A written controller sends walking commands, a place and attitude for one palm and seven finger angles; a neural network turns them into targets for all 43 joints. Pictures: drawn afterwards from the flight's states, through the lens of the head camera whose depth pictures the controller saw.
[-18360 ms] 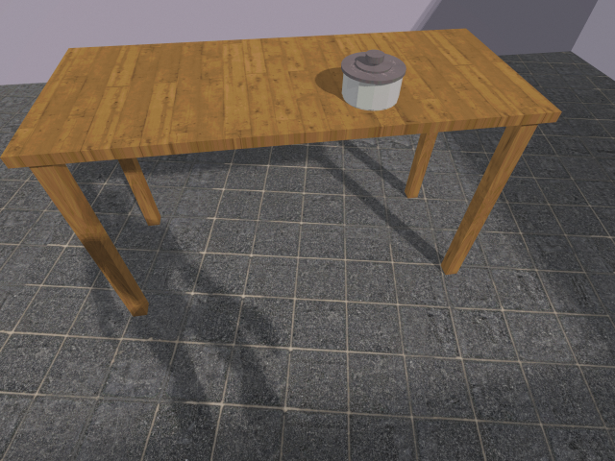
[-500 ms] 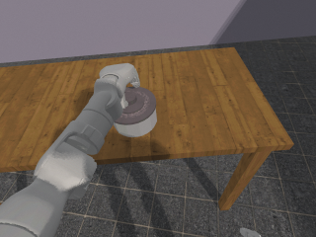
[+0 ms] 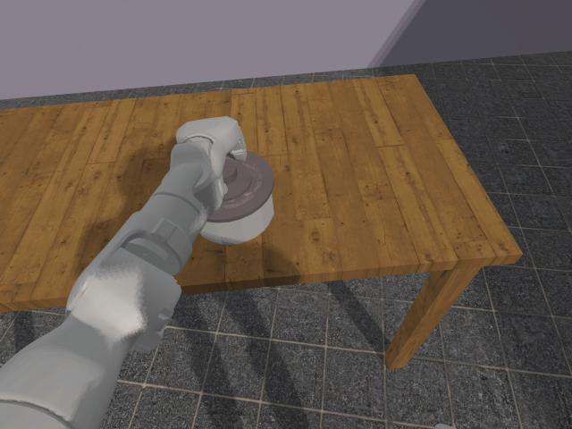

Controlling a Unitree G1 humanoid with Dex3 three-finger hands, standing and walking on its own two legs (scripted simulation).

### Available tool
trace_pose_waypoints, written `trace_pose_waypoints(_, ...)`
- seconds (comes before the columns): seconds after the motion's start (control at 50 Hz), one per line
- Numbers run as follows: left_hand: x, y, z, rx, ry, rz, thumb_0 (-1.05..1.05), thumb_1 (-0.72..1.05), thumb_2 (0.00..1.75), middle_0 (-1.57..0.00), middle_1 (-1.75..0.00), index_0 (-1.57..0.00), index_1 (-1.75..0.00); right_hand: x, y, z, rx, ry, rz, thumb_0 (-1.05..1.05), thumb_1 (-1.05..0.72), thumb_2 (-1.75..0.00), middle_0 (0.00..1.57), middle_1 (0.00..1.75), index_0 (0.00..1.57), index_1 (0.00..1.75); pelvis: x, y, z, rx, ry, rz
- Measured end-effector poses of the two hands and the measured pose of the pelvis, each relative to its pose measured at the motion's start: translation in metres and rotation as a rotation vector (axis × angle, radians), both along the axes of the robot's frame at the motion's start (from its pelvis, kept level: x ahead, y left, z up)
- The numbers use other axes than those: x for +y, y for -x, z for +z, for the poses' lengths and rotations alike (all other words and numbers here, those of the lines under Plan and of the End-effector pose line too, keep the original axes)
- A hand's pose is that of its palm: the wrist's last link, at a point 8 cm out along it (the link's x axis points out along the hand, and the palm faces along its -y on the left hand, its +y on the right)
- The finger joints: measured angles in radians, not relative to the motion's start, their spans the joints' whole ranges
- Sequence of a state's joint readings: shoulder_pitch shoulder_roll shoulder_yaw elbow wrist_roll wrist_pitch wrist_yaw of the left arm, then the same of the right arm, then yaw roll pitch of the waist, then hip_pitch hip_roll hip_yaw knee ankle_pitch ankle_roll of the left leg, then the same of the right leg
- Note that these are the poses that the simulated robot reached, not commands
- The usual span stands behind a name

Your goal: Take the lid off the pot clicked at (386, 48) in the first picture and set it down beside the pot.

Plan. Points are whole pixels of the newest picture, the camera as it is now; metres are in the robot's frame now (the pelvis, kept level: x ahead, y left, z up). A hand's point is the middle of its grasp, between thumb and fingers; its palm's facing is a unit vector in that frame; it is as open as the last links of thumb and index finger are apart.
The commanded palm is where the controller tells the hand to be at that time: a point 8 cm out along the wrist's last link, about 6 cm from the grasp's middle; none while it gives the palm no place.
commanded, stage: lower the open fingers around the knob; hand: left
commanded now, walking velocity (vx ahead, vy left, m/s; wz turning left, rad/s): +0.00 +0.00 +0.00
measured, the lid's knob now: (222, 171) +0.49 +0.08 +0.09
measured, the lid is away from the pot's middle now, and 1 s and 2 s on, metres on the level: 0.00 0.00 0.00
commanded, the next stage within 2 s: close the fingers and squeeze the knob in 0.20 s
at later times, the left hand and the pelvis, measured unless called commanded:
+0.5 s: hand (215, 178) +0.46 +0.09 +0.11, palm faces -0.32 -0.05 -0.95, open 10.2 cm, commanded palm +0.45 +0.09 +0.16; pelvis +0.00 +0.01 +0.00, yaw +0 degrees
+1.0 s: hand (221, 176) +0.46 +0.08 +0.11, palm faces -0.31 -0.06 -0.95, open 8.0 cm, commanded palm +0.45 +0.08 +0.16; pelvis +0.00 +0.00 +0.00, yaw +0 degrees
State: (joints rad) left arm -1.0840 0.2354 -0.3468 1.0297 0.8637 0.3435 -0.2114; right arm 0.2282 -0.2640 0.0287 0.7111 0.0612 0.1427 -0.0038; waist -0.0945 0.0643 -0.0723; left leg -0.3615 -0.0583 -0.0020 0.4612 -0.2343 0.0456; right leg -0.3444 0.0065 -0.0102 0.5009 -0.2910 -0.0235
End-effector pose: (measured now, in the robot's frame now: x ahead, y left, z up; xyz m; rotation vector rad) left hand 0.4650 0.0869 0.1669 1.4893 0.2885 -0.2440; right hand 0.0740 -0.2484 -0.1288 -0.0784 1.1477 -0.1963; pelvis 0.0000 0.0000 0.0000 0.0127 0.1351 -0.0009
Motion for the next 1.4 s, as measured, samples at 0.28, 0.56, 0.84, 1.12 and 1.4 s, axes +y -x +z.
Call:
trace_pose_waypoints(0.28,0.001,0.006,-0.004,-0.021,0.016,-0.029,0.00,-0.33,1.53,-0.80,-0.06,-0.84,-0.08,-0.001,0.000,0.003,-0.005,-0.007,-0.016,0.00,-0.90,-0.89,0.20,0.30,0.20,0.30,0.003,-0.003,0.001,-0.010,0.003,-0.008)
trace_pose_waypoints(0.56,0.005,0.011,-0.003,-0.014,0.002,-0.008,0.00,-0.15,1.21,-0.61,-0.48,-0.64,-0.49,0.012,-0.028,0.006,-0.075,-0.024,0.024,0.00,-0.90,-0.89,0.20,0.30,0.20,0.30,0.006,0.001,0.000,-0.009,0.002,0.001)
trace_pose_waypoints(0.84,-0.003,0.012,-0.003,-0.025,-0.011,-0.041,0.00,0.02,1.09,-0.58,-0.79,-0.62,-0.80,0.009,-0.010,0.000,-0.023,-0.027,0.010,0.00,-0.90,-0.89,0.20,0.30,0.20,0.30,0.006,0.000,0.000,-0.010,0.002,0.000)
trace_pose_waypoints(1.12,-0.004,0.011,-0.003,-0.021,-0.004,-0.015,0.00,0.18,0.97,-0.61,-0.91,-0.68,-0.94,0.002,-0.008,0.002,-0.030,-0.017,-0.003,0.00,-0.90,-0.89,0.20,0.30,0.20,0.30,0.001,0.001,0.001,-0.014,0.001,-0.005)
trace_pose_waypoints(1.4,-0.003,0.010,-0.001,-0.005,0.003,-0.015,-0.01,0.23,0.85,-0.61,-0.92,-0.70,-0.96,-0.002,-0.017,0.007,-0.053,0.001,0.001,0.00,-0.90,-0.89,0.20,0.30,0.20,0.30,-0.001,0.001,0.001,-0.014,0.002,-0.003)
